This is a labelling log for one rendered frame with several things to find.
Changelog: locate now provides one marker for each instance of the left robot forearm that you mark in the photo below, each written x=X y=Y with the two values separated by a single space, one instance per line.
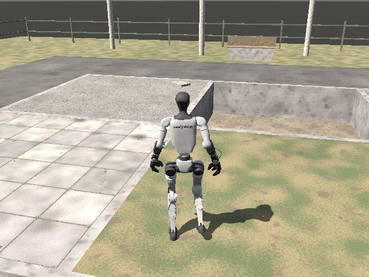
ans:
x=156 y=153

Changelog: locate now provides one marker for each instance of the right robot forearm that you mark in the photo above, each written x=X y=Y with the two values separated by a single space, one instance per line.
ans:
x=212 y=154

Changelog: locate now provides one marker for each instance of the robot left hand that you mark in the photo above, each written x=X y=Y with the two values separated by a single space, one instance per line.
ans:
x=153 y=164

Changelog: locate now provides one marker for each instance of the left robot shin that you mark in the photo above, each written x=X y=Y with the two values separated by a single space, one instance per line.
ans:
x=172 y=213

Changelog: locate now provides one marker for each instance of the robot right upper arm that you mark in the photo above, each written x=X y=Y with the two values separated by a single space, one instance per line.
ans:
x=204 y=131

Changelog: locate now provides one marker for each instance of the right robot thigh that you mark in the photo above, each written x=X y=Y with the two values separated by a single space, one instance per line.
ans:
x=198 y=170

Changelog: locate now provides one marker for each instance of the robot right hand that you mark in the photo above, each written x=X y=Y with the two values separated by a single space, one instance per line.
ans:
x=216 y=166

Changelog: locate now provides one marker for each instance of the robot left upper arm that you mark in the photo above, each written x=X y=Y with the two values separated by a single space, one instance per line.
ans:
x=165 y=122

